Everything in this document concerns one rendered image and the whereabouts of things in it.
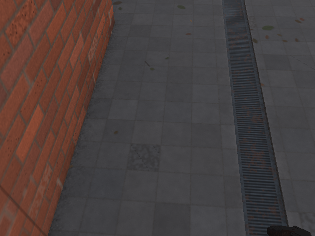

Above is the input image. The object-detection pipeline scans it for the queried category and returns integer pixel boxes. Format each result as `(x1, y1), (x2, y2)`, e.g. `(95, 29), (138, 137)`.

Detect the robot right hand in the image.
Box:
(267, 225), (312, 236)

